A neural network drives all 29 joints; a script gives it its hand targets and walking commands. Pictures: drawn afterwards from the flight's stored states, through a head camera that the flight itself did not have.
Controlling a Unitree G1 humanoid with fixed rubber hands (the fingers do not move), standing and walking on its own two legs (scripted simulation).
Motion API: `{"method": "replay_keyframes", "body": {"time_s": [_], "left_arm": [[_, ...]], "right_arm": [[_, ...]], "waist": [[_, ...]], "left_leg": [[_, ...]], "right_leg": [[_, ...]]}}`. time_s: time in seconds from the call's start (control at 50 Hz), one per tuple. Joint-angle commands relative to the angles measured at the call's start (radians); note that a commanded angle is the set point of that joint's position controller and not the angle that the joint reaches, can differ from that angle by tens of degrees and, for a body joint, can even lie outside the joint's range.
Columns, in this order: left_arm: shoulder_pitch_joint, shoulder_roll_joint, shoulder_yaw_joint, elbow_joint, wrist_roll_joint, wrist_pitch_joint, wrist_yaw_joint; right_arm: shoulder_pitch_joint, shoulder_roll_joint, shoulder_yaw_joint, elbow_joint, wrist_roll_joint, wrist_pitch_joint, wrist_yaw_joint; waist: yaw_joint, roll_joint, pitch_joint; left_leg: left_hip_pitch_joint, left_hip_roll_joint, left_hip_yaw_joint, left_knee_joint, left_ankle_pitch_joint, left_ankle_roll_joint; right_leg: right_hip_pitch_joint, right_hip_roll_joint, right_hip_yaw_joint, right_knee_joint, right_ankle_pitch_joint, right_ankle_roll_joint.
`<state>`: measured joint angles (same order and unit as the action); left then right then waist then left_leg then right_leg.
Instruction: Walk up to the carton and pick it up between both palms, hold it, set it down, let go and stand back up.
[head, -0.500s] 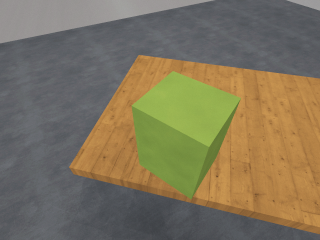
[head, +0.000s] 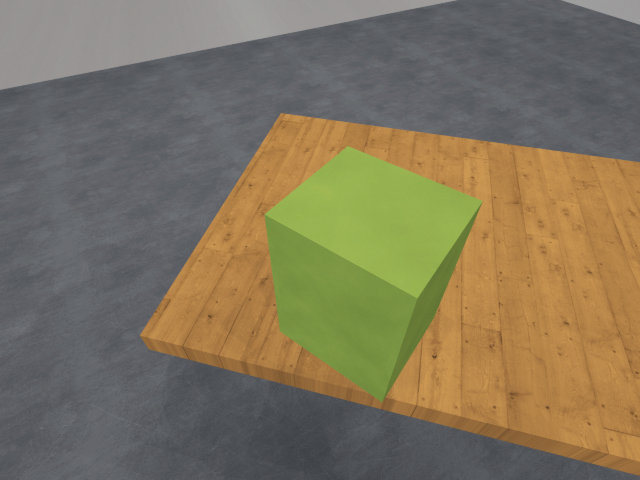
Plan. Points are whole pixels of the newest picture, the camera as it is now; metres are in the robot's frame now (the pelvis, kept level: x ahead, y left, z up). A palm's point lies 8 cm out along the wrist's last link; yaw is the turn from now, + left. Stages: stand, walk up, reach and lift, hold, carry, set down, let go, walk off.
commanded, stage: stand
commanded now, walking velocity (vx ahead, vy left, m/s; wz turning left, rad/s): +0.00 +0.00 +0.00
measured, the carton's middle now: (365, 276) +0.39 -0.04 +0.03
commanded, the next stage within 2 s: none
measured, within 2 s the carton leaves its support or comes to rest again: neither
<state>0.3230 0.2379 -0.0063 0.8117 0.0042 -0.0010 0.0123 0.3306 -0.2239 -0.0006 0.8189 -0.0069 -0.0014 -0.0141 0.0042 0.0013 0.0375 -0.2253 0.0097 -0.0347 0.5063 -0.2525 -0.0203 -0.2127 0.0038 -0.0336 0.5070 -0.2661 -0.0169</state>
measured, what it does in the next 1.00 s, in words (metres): stands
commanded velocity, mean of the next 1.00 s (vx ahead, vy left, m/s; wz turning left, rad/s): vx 0.00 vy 0.00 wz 0.00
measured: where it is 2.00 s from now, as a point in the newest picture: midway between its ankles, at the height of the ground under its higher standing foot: outside the picture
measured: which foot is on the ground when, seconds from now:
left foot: down 0.00-1.00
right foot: down 0.00-1.00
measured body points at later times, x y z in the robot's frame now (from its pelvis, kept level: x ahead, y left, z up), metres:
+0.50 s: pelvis +0.00 +0.00 +0.00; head +0.01 +0.00 +0.45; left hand +0.03 +0.25 -0.14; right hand +0.03 -0.25 -0.14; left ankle +0.01 +0.13 -0.74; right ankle +0.01 -0.11 -0.74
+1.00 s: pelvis +0.00 +0.00 +0.00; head +0.01 +0.00 +0.45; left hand +0.02 +0.24 -0.14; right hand +0.02 -0.25 -0.14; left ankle +0.01 +0.13 -0.74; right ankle +0.01 -0.11 -0.74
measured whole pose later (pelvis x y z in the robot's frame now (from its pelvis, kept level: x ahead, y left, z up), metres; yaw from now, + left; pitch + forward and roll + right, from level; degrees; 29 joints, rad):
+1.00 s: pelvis +0.00 +0.00 +0.00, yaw +0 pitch -1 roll +0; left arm 0.34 0.22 -0.02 0.94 0.00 -0.01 0.03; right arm 0.32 -0.20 0.01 0.97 -0.01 0.00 -0.03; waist 0.00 0.00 0.04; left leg -0.20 0.02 -0.04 0.46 -0.23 -0.03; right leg -0.19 0.01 -0.04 0.45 -0.24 -0.02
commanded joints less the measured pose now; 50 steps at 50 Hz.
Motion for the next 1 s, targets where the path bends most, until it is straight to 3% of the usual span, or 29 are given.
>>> {"method": "replay_keyframes", "body": {"time_s": [0.0, 0.04, 0.16, 0.26, 0.32, 0.54, 0.6, 0.7, 0.74, 0.9, 0.98], "left_arm": [[0.033, 0.138, 0.038, -0.057, -0.001, -0.02, 0.008], [0.037, 0.137, 0.038, -0.046, 0.0, -0.021, 0.009], [0.042, 0.131, 0.038, -0.026, 0.0, -0.021, 0.009], [0.05, 0.134, 0.033, -0.014, -0.001, -0.022, 0.012], [0.058, 0.126, 0.033, -0.002, -0.002, -0.02, 0.011], [0.072, 0.129, 0.029, 0.029, -0.005, -0.02, 0.015], [0.075, 0.123, 0.024, 0.04, -0.004, -0.021, 0.017], [0.076, 0.117, 0.026, 0.053, -0.002, -0.022, 0.018], [0.085, 0.117, 0.024, 0.061, -0.001, -0.022, 0.019], [0.084, 0.112, 0.022, 0.084, -0.003, -0.019, 0.021], [0.084, 0.109, 0.022, 0.094, -0.003, -0.023, 0.023]], "right_arm": [[0.032, -0.138, -0.034, -0.058, -0.001, -0.022, -0.008], [0.042, -0.136, -0.035, -0.05, 0.001, -0.022, -0.009], [0.04, -0.135, -0.032, -0.034, 0.001, -0.022, -0.011], [0.039, -0.139, -0.032, -0.012, 0.001, -0.023, -0.013], [0.037, -0.14, -0.032, -0.001, 0.003, -0.018, -0.014], [0.045, -0.126, -0.025, 0.05, 0.001, -0.019, -0.017], [0.05, -0.132, -0.025, 0.06, -0.001, -0.019, -0.018], [0.051, -0.124, -0.024, 0.073, 0.004, -0.019, -0.021], [0.045, -0.124, -0.021, 0.077, 0.002, -0.019, -0.021], [0.051, -0.113, -0.018, 0.106, -0.001, -0.016, -0.024], [0.044, -0.112, -0.016, 0.113, 0.002, -0.02, -0.026]], "waist": [[0.001, 0.015, 0.012], [-0.004, -0.005, 0.014], [-0.001, 0.017, 0.007], [0.002, -0.014, 0.019], [0.001, 0.007, 0.027], [0.0, 0.007, 0.03], [-0.003, -0.01, 0.033], [0.0, 0.017, 0.003], [0.001, -0.006, 0.024], [0.001, -0.011, 0.049], [0.002, 0.017, 0.008]], "left_leg": [[-0.016, 0.07, -0.071, -0.087, 0.092, 0.035], [-0.008, 0.072, -0.074, -0.094, 0.084, 0.035], [-0.016, 0.07, -0.073, -0.1, 0.076, 0.031], [-0.004, 0.071, -0.075, -0.099, 0.106, 0.028], [-0.008, 0.068, -0.071, -0.105, 0.066, 0.025], [-0.004, 0.072, -0.071, -0.115, 0.063, 0.027], [-0.001, 0.075, -0.067, -0.112, 0.078, 0.022], [-0.001, 0.075, -0.069, -0.115, 0.088, 0.024], [0.001, 0.076, -0.064, -0.117, 0.089, 0.02], [-0.007, 0.079, -0.069, -0.13, 0.076, 0.02], [0.011, 0.079, -0.063, -0.122, 0.117, 0.021]], "right_leg": [[-0.015, -0.106, 0.106, -0.118, 0.063, -0.02], [-0.016, -0.101, 0.105, -0.12, 0.059, -0.018], [-0.006, -0.102, 0.107, -0.132, 0.045, -0.021], [-0.012, -0.102, 0.104, -0.139, 0.077, -0.016], [-0.031, -0.102, 0.106, -0.158, 0.02, -0.016], [-0.031, -0.105, 0.11, -0.161, 0.024, -0.016], [-0.029, -0.105, 0.11, -0.166, 0.037, -0.013], [0.015, -0.106, 0.107, -0.157, 0.072, -0.013], [-0.001, -0.103, 0.107, -0.162, 0.066, -0.012], [-0.018, -0.101, 0.105, -0.163, 0.044, -0.008], [0.011, -0.107, 0.104, -0.156, 0.112, -0.013]]}}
